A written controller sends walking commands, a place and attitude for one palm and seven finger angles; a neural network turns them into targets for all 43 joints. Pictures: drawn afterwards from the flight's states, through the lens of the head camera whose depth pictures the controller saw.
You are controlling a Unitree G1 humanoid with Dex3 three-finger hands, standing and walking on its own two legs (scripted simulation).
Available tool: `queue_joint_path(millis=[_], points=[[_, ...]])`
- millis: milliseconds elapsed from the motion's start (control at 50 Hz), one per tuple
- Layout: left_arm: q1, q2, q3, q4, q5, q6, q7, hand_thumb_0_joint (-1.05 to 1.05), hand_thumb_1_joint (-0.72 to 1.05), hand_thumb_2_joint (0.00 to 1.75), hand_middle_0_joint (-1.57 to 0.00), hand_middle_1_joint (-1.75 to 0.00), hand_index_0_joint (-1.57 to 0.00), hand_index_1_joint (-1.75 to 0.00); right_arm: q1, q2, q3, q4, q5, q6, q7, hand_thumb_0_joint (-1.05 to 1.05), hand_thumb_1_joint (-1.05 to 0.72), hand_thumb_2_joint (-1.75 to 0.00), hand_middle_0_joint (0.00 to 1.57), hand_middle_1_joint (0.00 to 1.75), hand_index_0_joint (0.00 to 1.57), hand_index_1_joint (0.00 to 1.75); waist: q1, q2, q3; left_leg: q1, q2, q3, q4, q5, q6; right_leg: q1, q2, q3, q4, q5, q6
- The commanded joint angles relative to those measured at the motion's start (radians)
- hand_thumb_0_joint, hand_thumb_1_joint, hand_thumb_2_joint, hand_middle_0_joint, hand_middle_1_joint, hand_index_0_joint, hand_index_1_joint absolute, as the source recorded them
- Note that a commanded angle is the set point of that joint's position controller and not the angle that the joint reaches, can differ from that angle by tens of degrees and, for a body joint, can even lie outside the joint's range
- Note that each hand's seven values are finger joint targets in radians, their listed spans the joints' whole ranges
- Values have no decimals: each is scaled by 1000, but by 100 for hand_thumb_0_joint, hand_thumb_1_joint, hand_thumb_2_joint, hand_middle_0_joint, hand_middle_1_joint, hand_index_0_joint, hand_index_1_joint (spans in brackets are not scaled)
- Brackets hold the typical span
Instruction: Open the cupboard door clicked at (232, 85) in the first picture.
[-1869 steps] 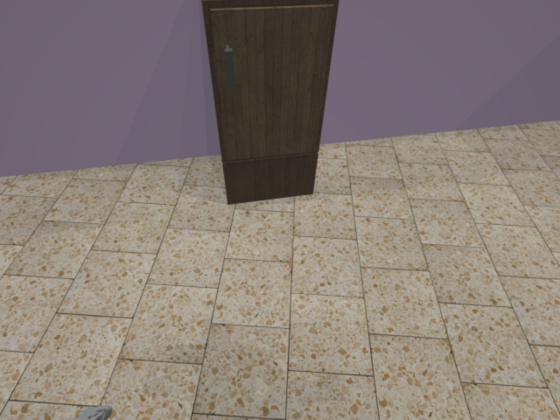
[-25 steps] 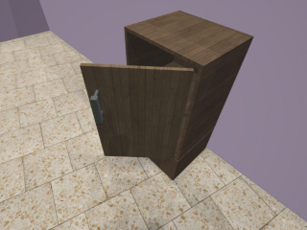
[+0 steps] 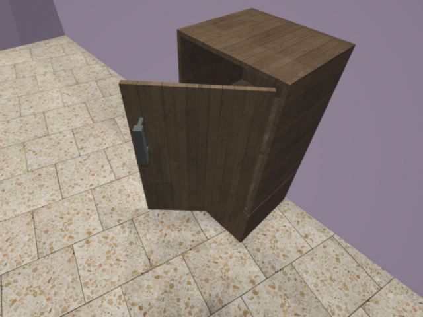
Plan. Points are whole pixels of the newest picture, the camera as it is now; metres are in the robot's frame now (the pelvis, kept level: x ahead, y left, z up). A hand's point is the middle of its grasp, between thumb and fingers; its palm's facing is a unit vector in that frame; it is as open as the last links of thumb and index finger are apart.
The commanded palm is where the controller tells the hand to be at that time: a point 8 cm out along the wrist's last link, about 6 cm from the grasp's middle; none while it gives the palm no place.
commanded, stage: raise the hand with hooked fingers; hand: left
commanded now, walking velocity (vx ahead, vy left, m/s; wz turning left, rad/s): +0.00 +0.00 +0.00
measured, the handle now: (142, 140) +0.58 +0.23 -0.05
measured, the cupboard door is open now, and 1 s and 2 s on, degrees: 45 45 45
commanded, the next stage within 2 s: none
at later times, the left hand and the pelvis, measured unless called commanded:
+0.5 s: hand out of the picture +0.12 +0.19 -0.10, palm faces +0.19 -0.98 -0.03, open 9.3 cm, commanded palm +0.14 +0.23 -0.06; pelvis -0.04 -0.02 -0.11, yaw +3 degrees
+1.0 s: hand (110, 260) +0.23 +0.22 -0.04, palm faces +0.09 -0.99 -0.12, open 12.4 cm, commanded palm +0.21 +0.27 -0.05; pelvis +0.02 -0.02 -0.10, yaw +3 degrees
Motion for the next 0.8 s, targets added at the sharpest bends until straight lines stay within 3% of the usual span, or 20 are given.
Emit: queue_joint_path(millis=[0,20,40,100,140,180,200,240,260,300,340,420,460,500,520,560,600,680,720,780], points=[[-275,182,42,-1096,-83,-174,153,0,83,87,-21,-34,-21,-34,-96,-237,-3,-319,60,-319,-56,0,-90,-90,20,30,20,30,-47,243,-255,113,99,-224,-194,-406,-106,-232,59,-26,206,-226,-56],[54,-62,-91,-824,-103,-67,147,0,81,86,-21,-36,-21,-36,-73,-205,-4,-315,77,-312,-40,0,-90,-90,20,30,20,30,-47,140,-112,6,98,-251,-204,-462,-87,-285,58,-45,241,-225,-54],[-51,-76,-131,-1056,-153,-96,128,0,78,85,-21,-37,-21,-37,-79,-232,-9,-395,79,-308,-38,0,-90,-90,20,30,20,30,-39,136,-21,-78,94,-261,-163,-497,-81,-282,46,-45,230,-207,-45],[-30,-59,-160,-1042,-150,-210,86,0,71,82,-21,-42,-21,-42,-105,-261,-13,-461,72,-368,-45,0,-90,-90,20,30,20,30,-69,-36,1,-140,32,-207,57,-440,-60,-353,33,-6,138,-319,-29],[-115,-59,-111,-855,-141,-315,46,0,67,80,-22,-45,-22,-45,-140,-276,-38,-482,32,-358,-35,0,-90,-90,20,30,20,30,-82,-289,56,-290,24,-218,196,-478,-73,-547,32,-10,190,-488,-25],[12,1,1,-759,-172,-458,-58,0,62,78,-22,-48,-22,-48,-172,-276,-66,-527,17,-348,-15,0,-90,-90,20,30,20,30,-6,-393,-7,-434,16,-171,313,-440,-87,-628,36,-3,281,-581,-36],[101,79,87,-710,-185,-517,-124,0,60,77,-22,-50,-22,-50,-171,-283,-78,-550,17,-330,3,0,-90,-90,20,30,20,30,40,-323,-30,-479,-2,-127,354,-383,-95,-607,35,24,309,-572,-53],[130,156,181,-735,-197,-613,-238,0,55,75,-22,-53,-22,-53,-225,-287,-88,-649,4,-291,35,0,-90,-90,20,30,20,30,64,-176,-99,-526,-25,-86,449,-334,-86,-563,25,66,373,-527,-66],[155,187,229,-738,-190,-608,-248,0,53,74,-23,-54,-23,-54,-243,-277,-86,-699,12,-267,36,0,-90,-90,20,30,20,30,93,-123,-142,-545,-35,-78,455,-343,-75,-534,23,76,398,-507,-68],[97,203,219,-827,-166,-561,-234,0,48,72,-23,-57,-23,-57,-260,-266,-74,-760,30,-218,36,0,-90,-90,20,30,20,30,119,70,-183,-547,-34,-99,410,-471,-73,-578,30,78,458,-537,-75],[-32,173,167,-979,-176,-533,-197,0,43,70,-23,-60,-23,-60,-293,-270,-57,-827,42,-187,31,0,-90,-90,20,30,20,30,92,139,-173,-580,-10,-180,338,-724,-75,-681,38,54,533,-588,-74],[-268,245,179,-1486,-187,-658,-113,0,34,66,-24,-66,-24,-66,-211,-244,-63,-809,14,-199,13,0,-90,-90,20,30,20,30,24,288,-407,-458,39,-276,420,-674,-50,-746,61,66,625,-439,-68],[-213,186,91,-1530,-199,-715,-123,0,29,64,-24,-69,-24,-69,-191,-244,-46,-766,11,-226,4,0,-90,-90,20,30,20,30,-16,300,-397,-420,50,-311,445,-655,-53,-815,67,61,642,-419,-65],[-202,154,27,-1454,-205,-723,-166,0,25,62,-25,-72,-25,-72,-195,-266,-30,-733,16,-254,-7,0,-90,-90,20,30,20,30,-70,221,-320,-451,47,-329,485,-664,-49,-873,79,51,611,-448,-55],[-202,156,16,-1381,-206,-710,-192,0,22,61,-25,-74,-25,-74,-191,-274,-25,-717,21,-266,-15,0,-90,-90,20,30,20,30,-97,159,-266,-495,45,-323,510,-667,-44,-882,78,48,587,-472,-49],[-150,186,35,-1213,-200,-630,-252,0,18,59,-25,-76,-25,-76,-164,-282,-22,-701,32,-270,-32,0,-90,-90,20,30,20,30,-108,62,-205,-600,39,-288,537,-677,-39,-861,76,64,537,-524,-44],[-103,230,100,-1019,-195,-503,-305,0,13,57,-25,-80,-25,-80,-158,-286,-19,-692,46,-253,-46,0,-90,-90,20,30,20,30,-77,18,-187,-652,30,-257,532,-676,-38,-831,73,69,511,-549,-44],[-119,332,302,-1068,-277,-307,-339,0,4,53,-26,-86,-26,-86,-192,-270,-23,-762,68,-205,-66,0,-90,-90,20,30,20,30,47,-21,-397,-615,2,-182,509,-487,-35,-570,49,108,458,-539,-38],[-91,341,386,-1147,-330,-305,-297,0,-1,51,-27,-88,-27,-88,-196,-235,-25,-769,60,-200,-67,0,-90,-90,20,30,20,30,78,15,-453,-569,0,-168,522,-361,-40,-511,53,103,448,-472,-42],[-93,318,415,-1240,-347,-431,-226,0,-8,48,-27,-93,-27,-93,-194,-204,-29,-735,52,-218,-60,0,-90,-90,20,30,20,30,71,43,-411,-548,18,-170,528,-290,-45,-559,65,88,464,-407,-51]])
